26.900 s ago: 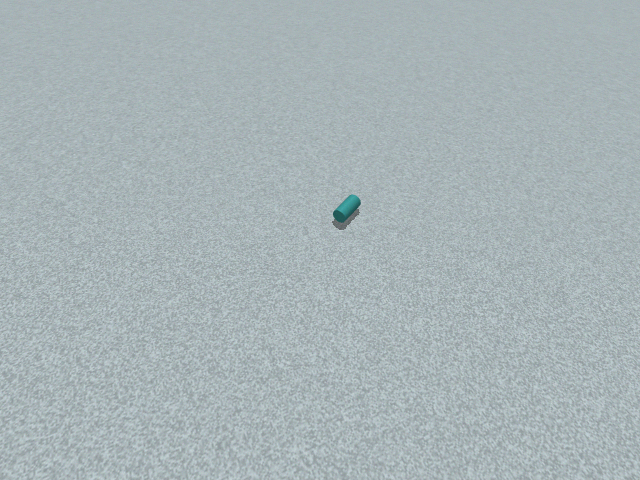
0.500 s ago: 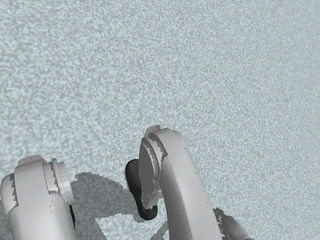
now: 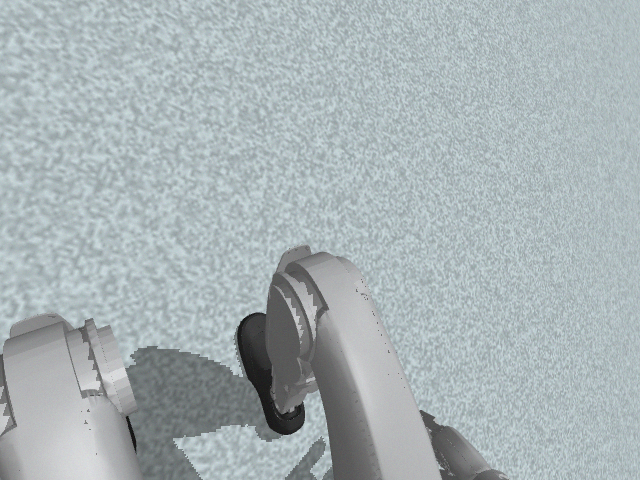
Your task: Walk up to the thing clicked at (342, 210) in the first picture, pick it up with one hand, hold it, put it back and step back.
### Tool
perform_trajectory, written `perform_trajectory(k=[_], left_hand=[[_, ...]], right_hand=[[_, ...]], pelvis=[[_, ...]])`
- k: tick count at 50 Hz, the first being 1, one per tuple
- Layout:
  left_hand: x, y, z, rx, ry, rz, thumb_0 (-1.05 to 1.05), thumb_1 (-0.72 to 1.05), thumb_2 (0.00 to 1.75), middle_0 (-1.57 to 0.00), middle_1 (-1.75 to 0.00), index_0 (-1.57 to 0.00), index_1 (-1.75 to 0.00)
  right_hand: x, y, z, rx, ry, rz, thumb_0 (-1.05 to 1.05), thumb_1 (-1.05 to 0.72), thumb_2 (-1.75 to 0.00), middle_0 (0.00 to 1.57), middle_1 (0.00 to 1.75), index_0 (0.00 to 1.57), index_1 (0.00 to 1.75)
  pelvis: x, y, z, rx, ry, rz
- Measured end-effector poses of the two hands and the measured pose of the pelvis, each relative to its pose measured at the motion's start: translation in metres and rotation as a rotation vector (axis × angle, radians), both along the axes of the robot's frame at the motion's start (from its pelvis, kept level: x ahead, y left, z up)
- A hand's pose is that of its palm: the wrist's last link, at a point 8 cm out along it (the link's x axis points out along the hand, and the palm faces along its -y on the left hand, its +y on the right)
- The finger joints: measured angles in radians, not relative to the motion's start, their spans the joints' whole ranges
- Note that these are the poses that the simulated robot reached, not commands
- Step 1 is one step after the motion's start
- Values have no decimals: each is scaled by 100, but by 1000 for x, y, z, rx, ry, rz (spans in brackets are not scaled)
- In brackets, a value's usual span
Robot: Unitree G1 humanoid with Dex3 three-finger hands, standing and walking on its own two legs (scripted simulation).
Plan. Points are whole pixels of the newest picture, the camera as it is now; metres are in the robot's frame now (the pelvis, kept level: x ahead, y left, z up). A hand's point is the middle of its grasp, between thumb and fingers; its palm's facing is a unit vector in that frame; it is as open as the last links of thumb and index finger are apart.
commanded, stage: rest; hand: left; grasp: from above
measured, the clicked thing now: out of the picture +0.46 +0.34 -0.26
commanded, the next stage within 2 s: open in 0.56 s
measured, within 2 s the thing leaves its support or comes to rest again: rests again in 0.36 s
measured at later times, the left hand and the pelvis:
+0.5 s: hand out of the picture +0.45 +0.34 -0.24, palm faces -0.47 -0.10 -0.88, open 9.4 cm; pelvis +0.00 +0.00 +0.00, yaw -1 degrees
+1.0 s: hand out of the picture +0.45 +0.34 -0.24, palm faces -0.47 -0.11 -0.87, open 10.5 cm; pelvis +0.00 +0.00 +0.00, yaw -1 degrees
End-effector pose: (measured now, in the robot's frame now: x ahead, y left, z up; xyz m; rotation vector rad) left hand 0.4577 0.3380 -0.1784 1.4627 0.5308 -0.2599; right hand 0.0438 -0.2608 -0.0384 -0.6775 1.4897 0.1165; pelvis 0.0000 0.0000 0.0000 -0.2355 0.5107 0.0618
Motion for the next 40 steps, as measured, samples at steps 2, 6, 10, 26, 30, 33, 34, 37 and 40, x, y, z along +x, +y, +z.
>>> perform_trajectory(k=[2, 6, 10, 26, 30, 33, 34, 37, 40], left_hand=[[0, 0, -1, 0, 3, 0, 0, 12, 34, -76, -45, -78, -41], [0, 0, -2, 1, 5, -1, 0, 12, 34, -76, -44, -78, -41], [2, -1, -4, -1, 1, -2, 0, 12, 33, -76, -43, -78, -40], [3, 1, -9, 7, -10, 3, 0, 12, 33, -77, -42, -79, -39], [4, 3, -9, 7, -10, 12, 0, 12, 33, -77, -42, -79, -39], [4, 4, -8, 9, -10, 15, 0, 12, 34, -77, -42, -79, -39], [4, 4, -8, 10, -8, 15, 0, 12, 34, -77, -42, -79, -39], [4, 5, -7, 6, -5, 16, 0, 12, 35, -76, -43, -78, -39], [3, 5, -7, 3, -1, 14, 0, 14, 37, -72, -44, -74, -41]], right_hand=[[0, 0, 0, 3, -1, 4, 0, -91, -90, 21, 30, 21, 30], [0, 1, 0, 9, -4, 12, 0, -91, -90, 21, 30, 21, 30], [-1, 2, 1, 8, -7, 16, 0, -91, -90, 21, 30, 21, 30], [2, 6, 5, 15, -2, 39, 0, -91, -91, 21, 30, 21, 30], [4, 6, 6, 16, -8, 41, 0, -91, -91, 21, 30, 21, 30], [5, 6, 6, 16, -9, 42, 0, -91, -91, 21, 30, 21, 30], [6, 6, 6, 17, -9, 42, 0, -91, -91, 21, 30, 21, 30], [6, 6, 7, 17, -9, 42, 0, -91, -91, 21, 30, 21, 30], [6, 7, 7, 15, -12, 41, 0, -91, -91, 21, 30, 21, 30]], pelvis=[[0, 0, 0, -1, -3, -1], [-1, 0, -1, -2, -8, -2], [-2, 1, -1, -5, -13, -5], [0, 2, 0, -14, -9, -9], [0, 2, 0, -17, -8, -8], [0, 3, 1, -19, -6, -8], [0, 3, 1, -19, -6, -7], [-1, 3, 1, -20, -6, -6], [-1, 3, 2, -21, -8, -6]])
